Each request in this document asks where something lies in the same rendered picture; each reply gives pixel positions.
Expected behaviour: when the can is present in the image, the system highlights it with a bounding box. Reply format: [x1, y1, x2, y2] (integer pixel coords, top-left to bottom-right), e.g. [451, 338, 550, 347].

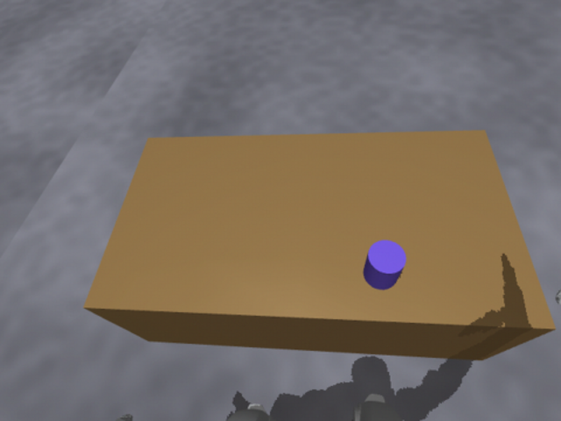
[364, 240, 406, 289]

